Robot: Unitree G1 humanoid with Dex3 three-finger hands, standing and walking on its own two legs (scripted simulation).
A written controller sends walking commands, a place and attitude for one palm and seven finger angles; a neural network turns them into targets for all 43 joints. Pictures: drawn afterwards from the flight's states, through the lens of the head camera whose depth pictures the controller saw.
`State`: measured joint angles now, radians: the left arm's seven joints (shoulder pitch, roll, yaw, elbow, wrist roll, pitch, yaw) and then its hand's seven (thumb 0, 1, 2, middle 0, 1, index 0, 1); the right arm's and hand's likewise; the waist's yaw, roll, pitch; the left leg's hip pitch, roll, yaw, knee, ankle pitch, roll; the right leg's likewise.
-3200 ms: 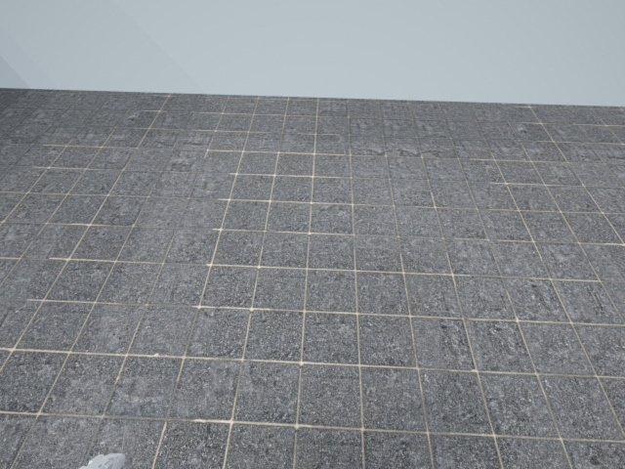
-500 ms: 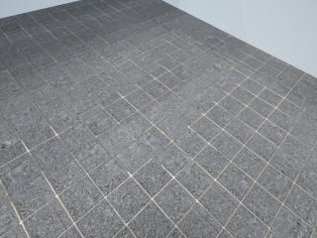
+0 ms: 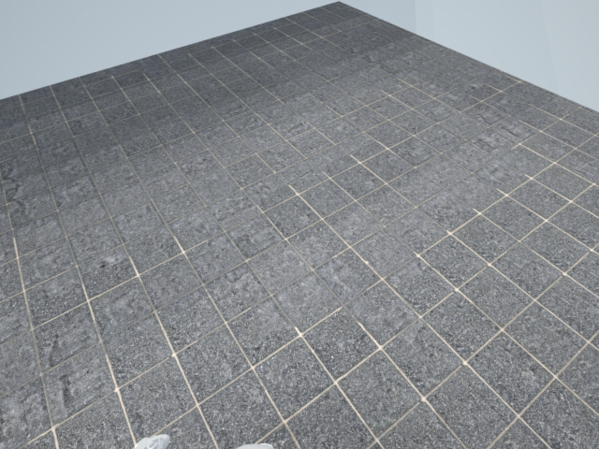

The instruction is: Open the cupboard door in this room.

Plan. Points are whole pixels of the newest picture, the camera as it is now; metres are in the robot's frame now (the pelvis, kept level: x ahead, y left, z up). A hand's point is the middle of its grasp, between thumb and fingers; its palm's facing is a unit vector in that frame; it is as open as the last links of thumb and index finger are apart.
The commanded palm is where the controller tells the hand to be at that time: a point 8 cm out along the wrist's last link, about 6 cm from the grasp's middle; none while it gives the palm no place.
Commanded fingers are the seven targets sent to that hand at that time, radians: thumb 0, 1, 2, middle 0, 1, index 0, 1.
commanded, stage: turn or walk to find it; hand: left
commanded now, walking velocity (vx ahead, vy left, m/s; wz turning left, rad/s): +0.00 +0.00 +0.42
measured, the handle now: out of the picture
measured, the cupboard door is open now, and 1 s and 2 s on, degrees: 0 0 0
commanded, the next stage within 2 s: none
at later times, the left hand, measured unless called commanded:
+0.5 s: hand out of the picture -0.05 +0.28 -0.18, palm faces +0.26 -0.94 -0.22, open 7.4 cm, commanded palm none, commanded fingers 0.00 0.90 0.90 -0.20 -0.30 -0.20 -0.30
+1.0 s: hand out of the picture -0.04 +0.24 -0.15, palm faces +0.41 -0.87 -0.26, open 7.4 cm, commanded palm none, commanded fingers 0.00 0.90 0.90 -0.20 -0.30 -0.20 -0.30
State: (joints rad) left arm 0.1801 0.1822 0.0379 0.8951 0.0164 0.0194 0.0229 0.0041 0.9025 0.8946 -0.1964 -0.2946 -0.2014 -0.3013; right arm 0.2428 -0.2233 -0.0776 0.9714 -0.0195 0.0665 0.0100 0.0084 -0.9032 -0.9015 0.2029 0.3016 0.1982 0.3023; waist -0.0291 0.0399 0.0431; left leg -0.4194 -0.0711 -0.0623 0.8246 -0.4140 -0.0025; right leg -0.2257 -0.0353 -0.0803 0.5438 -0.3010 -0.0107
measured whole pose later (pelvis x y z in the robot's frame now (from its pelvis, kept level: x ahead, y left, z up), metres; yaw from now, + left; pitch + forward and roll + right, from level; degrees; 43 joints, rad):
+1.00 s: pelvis -0.05 +0.03 +0.00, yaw +25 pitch -1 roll +0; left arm 0.19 0.17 0.04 0.90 0.02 0.03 0.02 0.00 0.90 0.89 -0.20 -0.29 -0.20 -0.30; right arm 0.27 -0.23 -0.09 0.98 -0.02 0.07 0.02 0.01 -0.90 -0.90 0.20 0.30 0.20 0.30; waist -0.04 0.04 0.05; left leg -0.48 -0.07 -0.05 1.01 -0.40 -0.02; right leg -0.20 -0.04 -0.08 0.50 -0.30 -0.01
